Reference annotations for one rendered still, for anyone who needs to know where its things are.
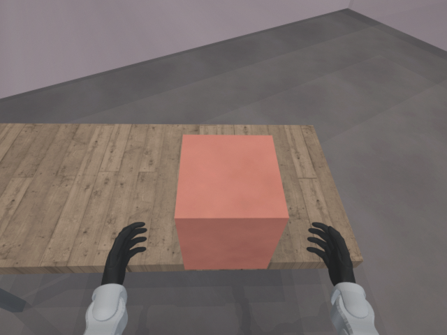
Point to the robot left forearm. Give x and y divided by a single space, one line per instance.
107 314

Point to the robot right hand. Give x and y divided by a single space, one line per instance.
336 255

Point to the carton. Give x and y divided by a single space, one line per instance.
230 209

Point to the table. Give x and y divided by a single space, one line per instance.
68 190

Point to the robot left hand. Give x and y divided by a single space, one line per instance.
120 253

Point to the robot right forearm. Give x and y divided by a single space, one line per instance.
351 313

